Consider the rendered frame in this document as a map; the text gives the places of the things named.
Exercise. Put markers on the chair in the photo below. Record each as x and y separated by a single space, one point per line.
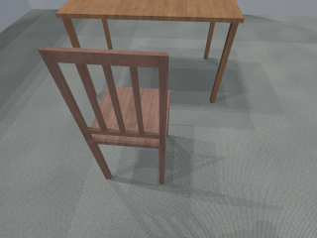
127 116

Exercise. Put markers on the table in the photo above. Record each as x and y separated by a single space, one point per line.
210 11

